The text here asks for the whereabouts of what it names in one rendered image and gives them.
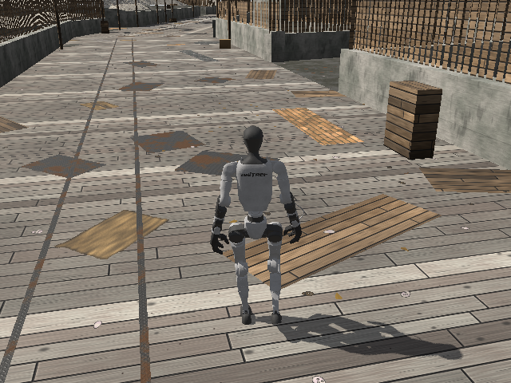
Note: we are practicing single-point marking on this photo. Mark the robot right shin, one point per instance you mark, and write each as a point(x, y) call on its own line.
point(275, 288)

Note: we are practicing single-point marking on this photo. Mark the robot left hand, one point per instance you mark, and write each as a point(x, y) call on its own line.
point(215, 243)

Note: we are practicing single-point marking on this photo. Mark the right robot forearm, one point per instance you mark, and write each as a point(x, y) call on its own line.
point(292, 213)

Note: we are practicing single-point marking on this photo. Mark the right robot upper arm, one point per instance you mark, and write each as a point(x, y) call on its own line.
point(279, 168)

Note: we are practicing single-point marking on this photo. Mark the left robot upper arm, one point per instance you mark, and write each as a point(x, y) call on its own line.
point(226, 183)

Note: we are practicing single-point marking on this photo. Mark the robot left thigh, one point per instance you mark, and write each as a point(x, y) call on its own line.
point(237, 241)

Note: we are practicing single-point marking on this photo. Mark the left robot forearm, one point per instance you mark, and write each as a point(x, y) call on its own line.
point(218, 218)

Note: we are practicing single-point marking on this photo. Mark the robot right hand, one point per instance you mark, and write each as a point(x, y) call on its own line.
point(295, 231)

